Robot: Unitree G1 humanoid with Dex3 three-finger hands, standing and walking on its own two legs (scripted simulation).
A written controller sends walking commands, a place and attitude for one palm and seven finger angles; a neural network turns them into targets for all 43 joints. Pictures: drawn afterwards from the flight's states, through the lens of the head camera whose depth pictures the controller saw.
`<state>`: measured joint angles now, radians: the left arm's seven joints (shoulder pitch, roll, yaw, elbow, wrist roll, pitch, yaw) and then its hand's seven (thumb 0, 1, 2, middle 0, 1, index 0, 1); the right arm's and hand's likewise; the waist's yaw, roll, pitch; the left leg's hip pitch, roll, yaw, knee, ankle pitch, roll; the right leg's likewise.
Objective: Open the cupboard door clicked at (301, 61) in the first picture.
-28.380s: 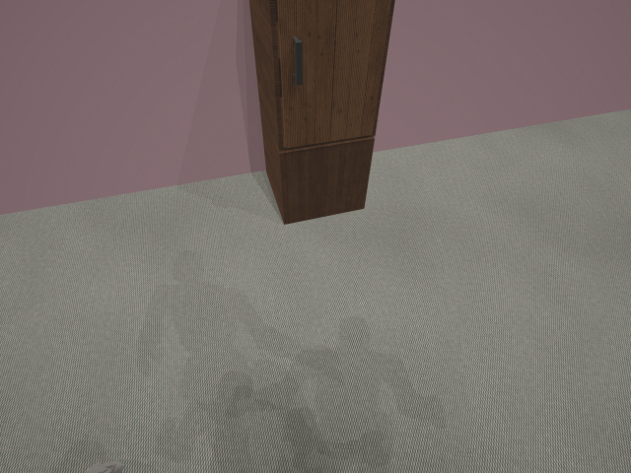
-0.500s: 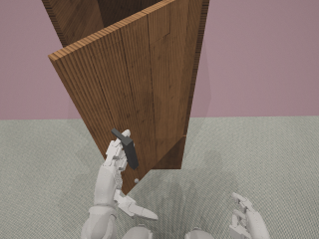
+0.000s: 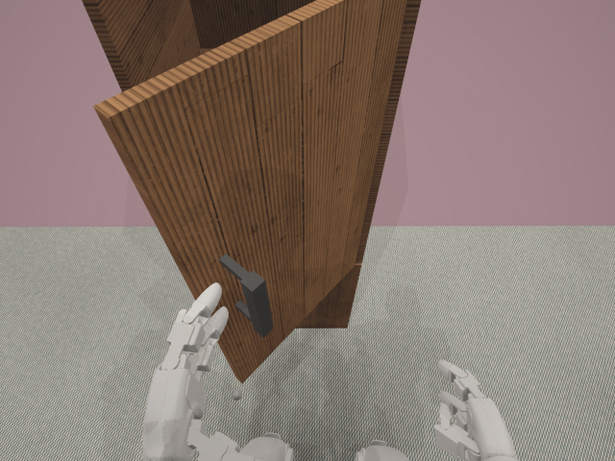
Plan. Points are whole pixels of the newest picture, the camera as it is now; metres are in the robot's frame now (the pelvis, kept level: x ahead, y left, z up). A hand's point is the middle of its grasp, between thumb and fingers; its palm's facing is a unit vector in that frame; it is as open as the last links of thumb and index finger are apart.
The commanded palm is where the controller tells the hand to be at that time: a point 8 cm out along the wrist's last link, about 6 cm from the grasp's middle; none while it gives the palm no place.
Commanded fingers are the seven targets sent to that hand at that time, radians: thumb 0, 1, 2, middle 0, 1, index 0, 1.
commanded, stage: slide the hand sideways off the handle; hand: left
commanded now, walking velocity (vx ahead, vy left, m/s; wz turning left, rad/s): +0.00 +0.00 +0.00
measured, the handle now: (247, 297) +0.30 +0.10 +0.06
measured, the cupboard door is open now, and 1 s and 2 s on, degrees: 48 48 48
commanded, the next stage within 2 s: draw the hand back to the body in 0.46 s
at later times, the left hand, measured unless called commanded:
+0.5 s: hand (199, 442) +0.14 +0.12 +0.06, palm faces +0.10 -0.99 -0.03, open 16.3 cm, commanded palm +0.11 +0.18 +0.07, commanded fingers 0.00 -0.50 0.30 -0.15 -0.30 -0.15 -0.30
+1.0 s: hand (140, 413) +0.16 +0.16 +0.12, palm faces +0.10 -0.99 -0.07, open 16.3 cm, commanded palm +0.12 +0.22 +0.14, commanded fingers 0.00 -0.40 0.34 -0.15 -0.30 -0.15 -0.30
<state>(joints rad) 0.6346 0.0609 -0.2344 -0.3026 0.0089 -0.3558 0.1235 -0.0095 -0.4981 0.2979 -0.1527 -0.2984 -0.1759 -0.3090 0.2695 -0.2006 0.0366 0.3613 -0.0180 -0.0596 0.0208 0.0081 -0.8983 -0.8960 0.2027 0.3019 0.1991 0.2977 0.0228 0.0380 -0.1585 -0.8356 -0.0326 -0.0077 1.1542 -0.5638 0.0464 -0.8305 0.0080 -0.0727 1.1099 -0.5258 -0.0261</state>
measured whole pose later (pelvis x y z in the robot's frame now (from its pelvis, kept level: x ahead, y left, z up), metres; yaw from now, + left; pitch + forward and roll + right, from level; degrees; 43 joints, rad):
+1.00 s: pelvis +0.00 -0.01 +0.02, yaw +1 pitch +9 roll -2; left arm 0.73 0.21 0.10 -0.40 -0.26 -0.27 -0.14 -0.01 -0.50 0.30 -0.15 -0.30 -0.16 -0.30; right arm 0.28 -0.22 0.02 0.41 0.05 -0.10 -0.08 0.01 -0.90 -0.90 0.20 0.30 0.20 0.30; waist 0.03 0.06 -0.16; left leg -0.68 -0.01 -0.05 1.04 -0.52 0.02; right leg -0.66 0.03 -0.11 0.97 -0.48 -0.05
